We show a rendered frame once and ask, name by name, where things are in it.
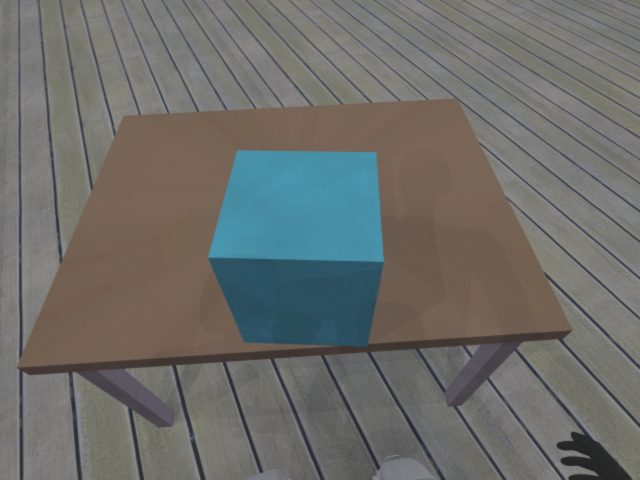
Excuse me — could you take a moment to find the robot right thigh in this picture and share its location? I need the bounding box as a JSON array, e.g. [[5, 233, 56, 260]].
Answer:
[[372, 458, 437, 480]]

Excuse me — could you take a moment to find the right robot shin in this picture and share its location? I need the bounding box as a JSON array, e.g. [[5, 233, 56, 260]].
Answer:
[[383, 455, 401, 464]]

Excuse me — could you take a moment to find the robot right hand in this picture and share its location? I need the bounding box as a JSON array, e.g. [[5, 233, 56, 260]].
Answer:
[[557, 432, 632, 480]]

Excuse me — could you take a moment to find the table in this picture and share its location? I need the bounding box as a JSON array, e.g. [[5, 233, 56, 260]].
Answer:
[[16, 98, 573, 427]]

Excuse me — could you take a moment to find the carton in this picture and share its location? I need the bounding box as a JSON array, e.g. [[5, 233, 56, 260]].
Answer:
[[208, 150, 384, 347]]

